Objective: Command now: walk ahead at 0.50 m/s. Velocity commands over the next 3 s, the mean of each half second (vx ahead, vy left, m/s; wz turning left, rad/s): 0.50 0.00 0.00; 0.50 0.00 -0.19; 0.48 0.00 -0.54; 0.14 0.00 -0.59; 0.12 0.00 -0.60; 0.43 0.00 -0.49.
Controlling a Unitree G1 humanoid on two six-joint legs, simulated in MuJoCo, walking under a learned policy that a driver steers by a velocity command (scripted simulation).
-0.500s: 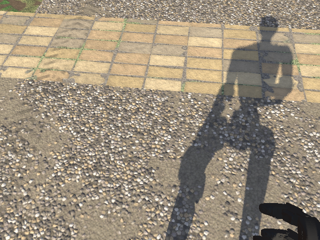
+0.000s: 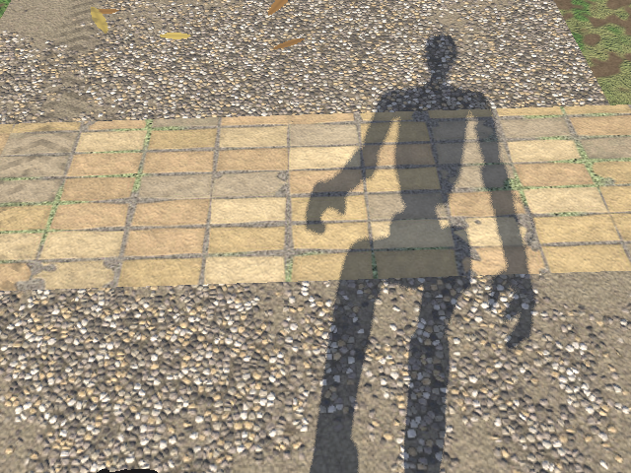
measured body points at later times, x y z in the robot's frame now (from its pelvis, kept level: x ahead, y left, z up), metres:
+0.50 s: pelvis +0.27 -0.02 +0.01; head +0.30 -0.02 +0.46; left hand +0.24 +0.25 -0.13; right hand +0.47 -0.25 -0.10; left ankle +0.46 +0.13 -0.70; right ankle +0.16 -0.12 -0.73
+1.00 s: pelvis +0.55 +0.03 +0.01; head +0.57 +0.02 +0.46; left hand +0.73 +0.27 -0.11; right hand +0.53 -0.24 -0.13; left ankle +0.47 +0.12 -0.73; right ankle +0.72 -0.16 -0.67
